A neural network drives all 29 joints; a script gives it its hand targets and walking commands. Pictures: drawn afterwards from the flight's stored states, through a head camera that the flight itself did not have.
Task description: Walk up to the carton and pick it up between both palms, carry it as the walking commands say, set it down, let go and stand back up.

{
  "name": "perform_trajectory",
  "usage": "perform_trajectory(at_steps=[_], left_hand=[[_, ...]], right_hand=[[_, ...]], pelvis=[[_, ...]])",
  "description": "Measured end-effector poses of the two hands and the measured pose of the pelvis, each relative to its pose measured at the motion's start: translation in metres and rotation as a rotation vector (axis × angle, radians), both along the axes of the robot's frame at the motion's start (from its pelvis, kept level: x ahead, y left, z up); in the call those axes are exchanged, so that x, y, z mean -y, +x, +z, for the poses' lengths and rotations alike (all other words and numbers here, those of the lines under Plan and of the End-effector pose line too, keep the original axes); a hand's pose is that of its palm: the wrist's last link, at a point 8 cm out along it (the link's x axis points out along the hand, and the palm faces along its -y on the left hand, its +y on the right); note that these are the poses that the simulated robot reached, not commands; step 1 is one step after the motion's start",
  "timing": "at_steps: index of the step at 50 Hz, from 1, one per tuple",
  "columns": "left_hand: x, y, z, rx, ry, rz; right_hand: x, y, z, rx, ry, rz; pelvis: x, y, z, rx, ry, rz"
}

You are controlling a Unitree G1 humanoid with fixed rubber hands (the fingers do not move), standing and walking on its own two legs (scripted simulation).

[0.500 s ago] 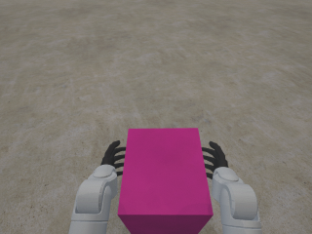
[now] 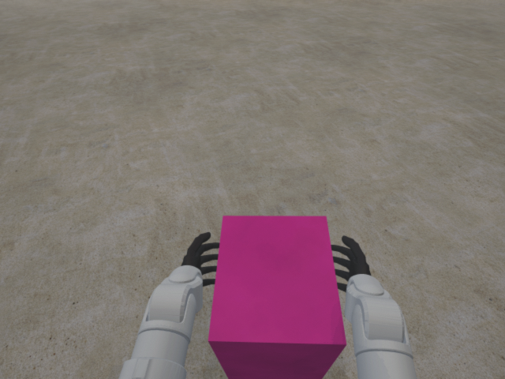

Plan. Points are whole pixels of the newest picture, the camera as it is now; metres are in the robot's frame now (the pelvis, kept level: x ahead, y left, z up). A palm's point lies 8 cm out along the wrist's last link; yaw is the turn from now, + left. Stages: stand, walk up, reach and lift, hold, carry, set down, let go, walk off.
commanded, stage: hold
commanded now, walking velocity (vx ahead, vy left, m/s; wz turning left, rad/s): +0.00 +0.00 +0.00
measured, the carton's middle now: (273, 303) +0.29 -0.02 -0.05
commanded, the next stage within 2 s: set down in 0.26 s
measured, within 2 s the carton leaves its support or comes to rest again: neither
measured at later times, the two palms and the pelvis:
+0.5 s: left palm (192, 274) +0.30 +0.12 +0.02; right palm (352, 281) +0.29 -0.15 +0.03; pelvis +0.00 +0.00 +0.00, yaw +0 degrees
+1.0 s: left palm (203, 284) +0.32 +0.12 -0.04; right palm (345, 295) +0.31 -0.15 -0.05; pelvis +0.00 +0.00 -0.01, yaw -1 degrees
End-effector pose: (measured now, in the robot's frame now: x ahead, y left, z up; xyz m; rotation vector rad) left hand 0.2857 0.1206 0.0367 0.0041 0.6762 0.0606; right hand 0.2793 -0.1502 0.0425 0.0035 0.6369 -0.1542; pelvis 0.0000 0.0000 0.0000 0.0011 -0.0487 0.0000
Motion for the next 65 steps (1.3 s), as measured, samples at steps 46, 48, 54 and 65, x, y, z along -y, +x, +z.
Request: perform_trajectory(at_steps=[46,48,54,65], left_hand=[[0.004,0.030,-0.065,-0.049,0.018,0.023],[0.005,0.031,-0.073,-0.043,0.026,0.021],[0.006,0.031,-0.100,-0.025,0.036,0.044],[0.008,0.033,-0.154,0.003,0.059,0.035]], right_hand=[[0.003,0.028,-0.075,-0.078,-0.022,0.024],[0.004,0.029,-0.084,-0.073,-0.021,0.023],[0.003,0.029,-0.113,-0.059,-0.014,0.017],[0.004,0.023,-0.171,-0.036,0.030,-0.038]], pelvis=[[0.002,-0.001,-0.005,-0.056,0.008,-0.014],[0.003,-0.002,-0.007,-0.085,0.010,-0.016],[0.006,-0.011,-0.017,-0.183,0.017,-0.018],[0.008,-0.028,-0.048,-0.322,0.024,-0.020]])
